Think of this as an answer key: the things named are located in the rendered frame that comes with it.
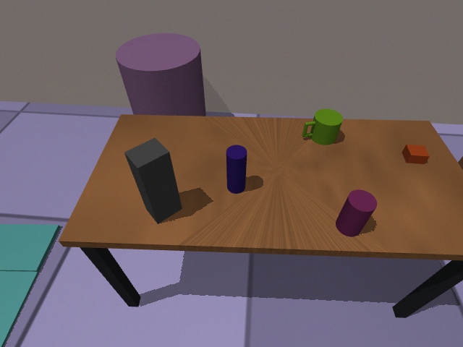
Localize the coffee table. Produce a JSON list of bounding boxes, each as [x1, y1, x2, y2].
[[59, 114, 463, 318]]

